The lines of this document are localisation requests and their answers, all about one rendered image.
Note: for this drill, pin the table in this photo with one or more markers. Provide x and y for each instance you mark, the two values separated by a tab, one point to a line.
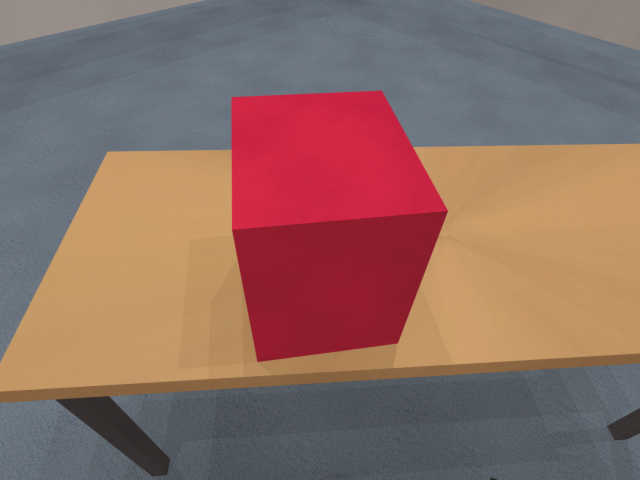
537	266

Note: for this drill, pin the carton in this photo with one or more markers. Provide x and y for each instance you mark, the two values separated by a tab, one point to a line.
334	220

